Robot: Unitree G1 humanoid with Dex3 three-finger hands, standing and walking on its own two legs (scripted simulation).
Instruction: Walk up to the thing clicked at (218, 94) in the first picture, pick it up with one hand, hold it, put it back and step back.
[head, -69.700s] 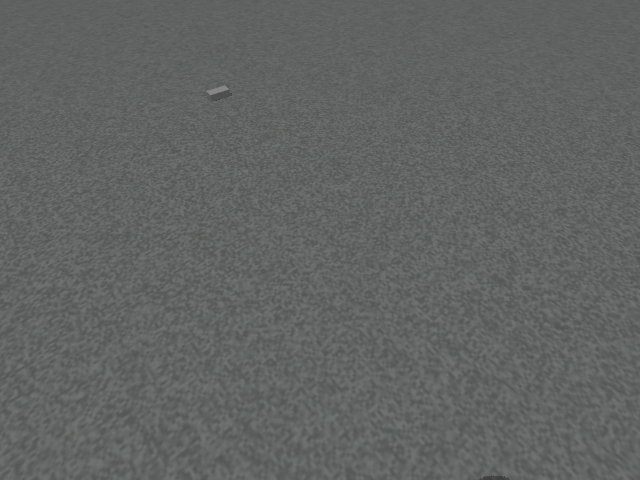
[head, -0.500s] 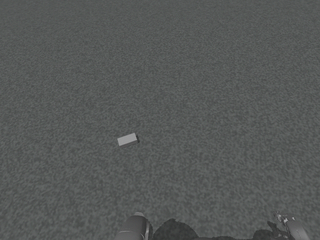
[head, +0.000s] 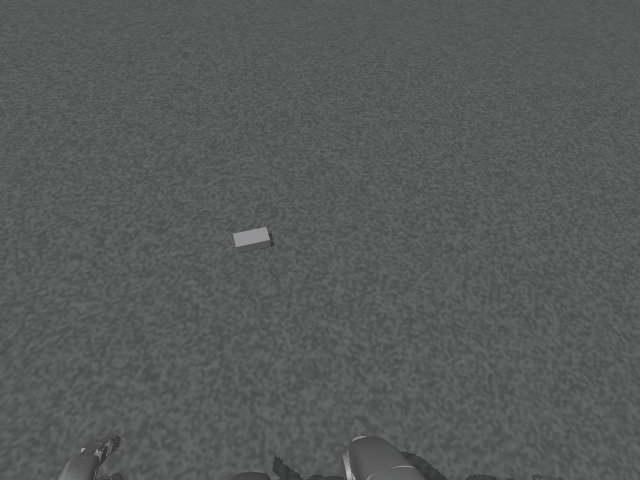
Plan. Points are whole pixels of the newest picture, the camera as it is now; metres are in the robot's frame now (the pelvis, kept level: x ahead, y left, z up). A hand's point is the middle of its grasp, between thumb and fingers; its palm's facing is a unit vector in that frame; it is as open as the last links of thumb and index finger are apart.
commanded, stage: step back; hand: left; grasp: from above
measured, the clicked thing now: (251, 240) +0.97 +0.22 -0.74
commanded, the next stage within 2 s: stand in 1.40 s
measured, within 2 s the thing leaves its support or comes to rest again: neither
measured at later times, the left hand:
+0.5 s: hand out of the picture -0.09 +0.27 -0.13, palm faces +0.01 -0.88 -0.48, open 7.4 cm
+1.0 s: hand out of the picture -0.11 +0.24 -0.14, palm faces +0.05 -0.92 -0.40, open 7.4 cm
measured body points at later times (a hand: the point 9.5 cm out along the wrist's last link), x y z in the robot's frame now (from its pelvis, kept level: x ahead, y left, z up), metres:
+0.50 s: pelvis -0.15 -0.02 -0.01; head -0.12 -0.05 +0.44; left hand -0.09 +0.32 -0.10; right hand -0.08 -0.34 -0.15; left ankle -0.17 +0.12 -0.72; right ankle -0.14 -0.15 -0.73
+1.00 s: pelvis -0.13 -0.03 +0.00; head -0.11 -0.04 +0.45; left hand -0.11 +0.29 -0.11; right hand -0.04 -0.34 -0.12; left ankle -0.10 +0.13 -0.70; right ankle -0.14 -0.13 -0.73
